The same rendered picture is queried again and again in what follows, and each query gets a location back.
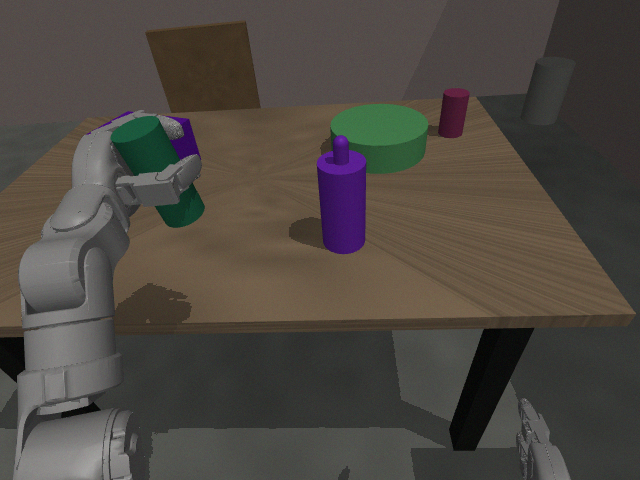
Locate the left robot hand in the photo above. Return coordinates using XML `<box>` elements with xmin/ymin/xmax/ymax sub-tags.
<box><xmin>71</xmin><ymin>110</ymin><xmax>202</xmax><ymax>217</ymax></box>

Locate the left robot arm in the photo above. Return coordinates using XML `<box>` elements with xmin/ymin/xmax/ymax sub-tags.
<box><xmin>12</xmin><ymin>184</ymin><xmax>146</xmax><ymax>480</ymax></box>

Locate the table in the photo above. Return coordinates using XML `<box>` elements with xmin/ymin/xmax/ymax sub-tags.
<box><xmin>0</xmin><ymin>97</ymin><xmax>636</xmax><ymax>451</ymax></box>

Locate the right robot hand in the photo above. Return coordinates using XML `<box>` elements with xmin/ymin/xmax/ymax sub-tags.
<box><xmin>516</xmin><ymin>398</ymin><xmax>571</xmax><ymax>480</ymax></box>

